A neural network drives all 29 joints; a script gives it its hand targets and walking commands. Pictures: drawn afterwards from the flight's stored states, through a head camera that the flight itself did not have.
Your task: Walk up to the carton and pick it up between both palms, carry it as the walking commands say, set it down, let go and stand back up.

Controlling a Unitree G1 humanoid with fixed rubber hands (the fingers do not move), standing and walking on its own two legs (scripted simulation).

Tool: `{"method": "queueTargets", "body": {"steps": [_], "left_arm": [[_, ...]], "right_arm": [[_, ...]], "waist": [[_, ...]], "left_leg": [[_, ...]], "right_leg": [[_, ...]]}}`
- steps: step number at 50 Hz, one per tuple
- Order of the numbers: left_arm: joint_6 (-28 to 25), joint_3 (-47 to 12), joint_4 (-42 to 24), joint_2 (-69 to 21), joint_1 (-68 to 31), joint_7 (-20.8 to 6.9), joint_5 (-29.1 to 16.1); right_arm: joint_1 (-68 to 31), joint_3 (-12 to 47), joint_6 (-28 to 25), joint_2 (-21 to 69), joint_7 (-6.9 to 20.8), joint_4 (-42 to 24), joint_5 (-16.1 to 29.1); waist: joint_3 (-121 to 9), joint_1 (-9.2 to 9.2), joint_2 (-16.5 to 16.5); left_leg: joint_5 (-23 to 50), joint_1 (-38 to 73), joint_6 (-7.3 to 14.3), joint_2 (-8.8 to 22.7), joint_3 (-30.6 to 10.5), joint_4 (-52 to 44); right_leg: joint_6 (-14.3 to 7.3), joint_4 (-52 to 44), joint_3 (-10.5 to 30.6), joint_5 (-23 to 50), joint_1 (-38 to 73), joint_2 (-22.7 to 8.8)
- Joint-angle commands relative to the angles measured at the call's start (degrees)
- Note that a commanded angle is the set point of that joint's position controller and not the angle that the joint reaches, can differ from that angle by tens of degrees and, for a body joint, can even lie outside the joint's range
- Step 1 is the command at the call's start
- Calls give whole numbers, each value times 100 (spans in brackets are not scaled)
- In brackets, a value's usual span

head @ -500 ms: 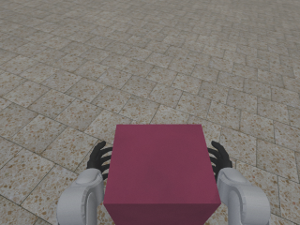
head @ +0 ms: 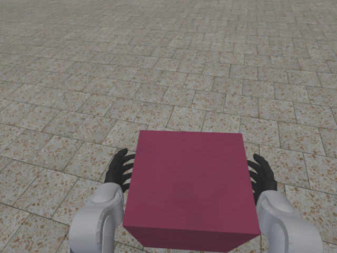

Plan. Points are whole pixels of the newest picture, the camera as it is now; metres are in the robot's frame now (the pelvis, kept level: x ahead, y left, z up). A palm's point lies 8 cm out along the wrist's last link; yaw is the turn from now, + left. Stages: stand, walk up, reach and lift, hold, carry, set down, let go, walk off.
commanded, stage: carry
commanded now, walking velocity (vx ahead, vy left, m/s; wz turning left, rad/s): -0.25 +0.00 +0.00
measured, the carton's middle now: (187, 196) +0.25 -0.03 +0.04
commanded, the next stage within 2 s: none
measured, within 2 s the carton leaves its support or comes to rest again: neither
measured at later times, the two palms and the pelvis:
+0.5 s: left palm out of the picture +0.00 +0.14 +0.09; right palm out of the picture -0.03 -0.15 +0.06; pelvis -0.26 +0.02 +0.01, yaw -2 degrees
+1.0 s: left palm out of the picture -0.27 +0.23 +0.09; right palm out of the picture -0.26 -0.07 +0.10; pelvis -0.49 +0.07 +0.01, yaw -2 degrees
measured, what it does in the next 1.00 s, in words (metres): walks backwards: left foot, then right foot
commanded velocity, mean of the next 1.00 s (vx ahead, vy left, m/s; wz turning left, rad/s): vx -0.21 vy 0.00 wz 0.00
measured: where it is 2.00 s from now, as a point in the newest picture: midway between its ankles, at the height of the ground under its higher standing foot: outside the picture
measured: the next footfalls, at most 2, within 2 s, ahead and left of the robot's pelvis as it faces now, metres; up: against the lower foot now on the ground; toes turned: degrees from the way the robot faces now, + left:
left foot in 0.04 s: +0.00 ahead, +0.13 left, +0.00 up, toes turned +3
right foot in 0.38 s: -0.19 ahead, -0.09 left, +0.00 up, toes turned -5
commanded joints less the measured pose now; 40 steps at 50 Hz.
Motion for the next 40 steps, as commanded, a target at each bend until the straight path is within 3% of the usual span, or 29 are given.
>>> {"method": "queueTargets", "body": {"steps": [1, 2, 3, 4, 5, 7, 8, 10, 13, 15, 16, 17, 18, 19, 20, 22, 23, 24, 27, 28, 31, 32, 34, 35, 36, 37, 38, 39, 40], "left_arm": [[150, -2792, -193, -3956, -1573, -535, -1026], [285, -2717, 138, -3909, -1551, -516, -916], [250, -2886, -5, -4021, -1868, -569, -1057], [256, -3178, -317, -4350, -2397, -641, -1295], [190, -3526, -581, -4630, -2949, -738, -1594], [84, -3759, -1028, -5037, -3607, -829, -1933], [65, -3904, -1153, -5183, -3763, -841, -2048], [-58, -4008, -1466, -5304, -4154, -819, -2264], [7, -3960, -1304, -5203, -3791, -812, -2230], [140, -3679, -706, -5006, -3008, -811, -2097], [175, -3468, -466, -4920, -2663, -845, -1987], [196, -3413, -379, -4937, -2446, -833, -1905], [239, -3185, -109, -4801, -2211, -863, -1843], [200, -3222, -226, -4740, -2240, -883, -1837], [228, -3179, -92, -4711, -2093, -892, -1712], [49, -2906, -242, -5119, -2142, -955, -1436], [-30, -3070, -683, -5161, -2650, -957, -1614], [-92, -2943, -619, -5176, -2694, -942, -1466], [-225, -2912, -972, -5085, -2542, -938, -1461], [-252, -3034, -1213, -4995, -2708, -901, -1462], [-114, -2732, -631, -4607, -1888, -751, -1136], [-65, -2846, -572, -4517, -1794, -711, -1152], [69, -2892, -478, -4209, -1751, -611, -1106], [165, -2901, -349, -4105, -1763, -596, -1098], [232, -3087, -345, -4047, -1945, -576, -1133], [268, -3162, -538, -4108, -2193, -624, -1269], [231, -3236, -625, -4272, -2490, -654, -1373], [175, -3415, -708, -4606, -2796, -741, -1537], [112, -3765, -1146, -4838, -3577, -849, -1855]], "right_arm": [[-2256, 3931, 106, 4217, 895, 222, 1745], [-2287, 3742, 138, 4017, 871, 400, 1645], [-2028, 3621, 83, 4132, 872, 502, 1519], [-2105, 3618, 88, 4488, 906, 441, 1454], [-2211, 3446, -33, 4620, 904, 363, 1332], [-2591, 3455, -159, 5125, 898, 225, 1397], [-2551, 3387, -214, 5189, 922, 167, 1414], [-2728, 3295, -344, 5275, 915, -27, 1482], [-2561, 3316, -391, 4986, 773, -344, 1362], [-2277, 3406, -318, 4701, 642, -387, 1282], [-2299, 3563, -250, 4633, 617, -335, 1298], [-2216, 3628, -226, 4629, 623, -346, 1331], [-2131, 3595, -164, 4487, 590, -319, 1263], [-2305, 3661, -117, 4430, 615, -397, 1299], [-2298, 3655, -58, 4500, 668, -107, 1272], [-3475, 4373, -183, 5105, 813, -1032, 1736], [-3436, 4328, -209, 5278, 877, -831, 1811], [-3863, 4502, -229, 5368, 926, -902, 1950], [-3930, 4695, -355, 5425, 952, -1224, 2226], [-3736, 4702, -311, 5457, 960, -1066, 2211], [-3198, 4543, -135, 5009, 907, -622, 2111], [-2911, 4374, -105, 4798, 889, -519, 2005], [-2273, 4049, 60, 4498, 888, 46, 1806], [-2223, 3954, 116, 4463, 871, 180, 1717], [-2102, 3688, 108, 4309, 883, 322, 1574], [-2023, 3565, 100, 4379, 866, 479, 1462], [-1971, 3606, 54, 4692, 905, 560, 1475], [-2272, 3695, -28, 4959, 949, 228, 1530], [-2420, 3499, -83, 5056, 971, 231, 1394]], "waist": [[-2062, 400, -469], [-1651, 400, 1366], [-1486, 300, 1494], [-1371, 259, 1305], [-1360, 328, 1601], [-1138, 394, 989], [-1154, 456, 1471], [-1221, 453, 1205], [-1381, 437, 1456], [-1940, 428, 1294], [-2065, 472, 919], [-2460, 525, 646], [-2303, 525, -808], [-1876, 495, -2286], [-1672, 543, -2022], [-1532, 517, -1833], [-1590, 507, -1563], [-1466, 505, -1714], [-1717, 529, -1181], [-1593, 517, -1350], [-1686, 475, -1842], [-1987, 502, -1542], [-2115, 436, -1609], [-2115, 370, -1728], [-1953, 341, -544], [-1886, 365, 1391], [-1664, 315, 1852], [-1379, 239, 1110], [-1130, 220, 1382]], "left_leg": [[3430, 2136, 181, 898, -860, -3227], [6071, 2320, 838, 2257, -2337, -3301], [6915, 1799, 1414, 2488, -2028, -3248], [6540, 1338, 1502, 2270, -1524, -3081], [5236, 589, 1362, 1951, -1403, -3313], [3829, 404, 1152, 1533, -893, -3479], [2791, 290, 986, 1365, -619, -3635], [750, 442, 806, 1291, -747, -4059], [163, 561, 875, 1436, -1214, -4344], [1183, 1254, 907, 1440, -1180, -3967], [1527, 1317, 851, 1367, -1074, -3710], [1412, 1213, 507, 1009, -657, -3336], [1207, 344, 138, 397, -155, -2165], [-428, -1024, -276, -155, 439, -488], [-755, -1120, -170, -52, -23, 520], [-14, -838, -50, 13, -439, 1273], [202, -830, -38, -147, -319, 1710], [274, -749, -10, -144, -265, 1987], [420, -949, -76, -225, -158, 2260], [284, -901, -149, -110, -18, 1776], [-168, -612, -179, -28, 226, 193], [-395, -149, -122, -16, 151, -561], [-119, 751, 23, -152, 333, -2122], [380, 1332, 43, -172, 338, -3473], [509, 1820, 103, 469, -610, -4013], [2521, 2343, 642, 1958, -2203, -3981], [4141, 1713, 1324, 2699, -2587, -3795], [4254, 1118, 1535, 2525, -1691, -3668], [3612, 108, 1621, 2324, -1612, -3769]], "right_leg": [[-315, 143, 710, 2750, 184, -589], [35, 1494, -12, -890, -1160, 245], [31, 2645, -74, -2307, -1173, 444], [50, 3049, 301, -2061, -935, 247], [80, 3037, 168, -1602, -518, 206], [164, 2930, -20, -1150, -519, 325], [137, 2871, -25, -973, -427, 258], [139, 2414, -144, -702, -436, 397], [72, 1014, -208, -1085, 53, 234], [-46, -508, -120, -1273, 484, 188], [-77, -1438, -187, -1044, 903, 275], [-227, -2466, -45, -507, 1608, 101], [-493, -3099, 1572, 124, 1935, -955], [-807, -2483, 2629, 2999, 1977, -2263], [-1025, -2130, 2038, 3878, 1744, -2234], [-804, -2126, 1384, 3350, 1224, -1693], [-1103, -2015, 1056, 3275, 1149, -1629], [-1138, -1877, 768, 2497, 804, -1442], [-935, -2150, 671, 966, 880, -1306], [-909, -2152, 673, 656, 858, -1250], [-1036, -1999, 1056, 2225, 1405, -1294], [-1093, -1826, 1246, 2740, 1419, -1371], [-918, -1862, 1207, 2648, 1110, -1393], [-641, -1842, 1086, 1967, 995, -1260], [-427, -939, 695, 1340, 147, -826], [-86, 204, 150, -501, -1230, -75], [55, 1850, -78, -2033, -1739, 426], [29, 2705, 345, -1776, -1462, 359], [95, 3305, 394, -1534, -1039, 287]]}}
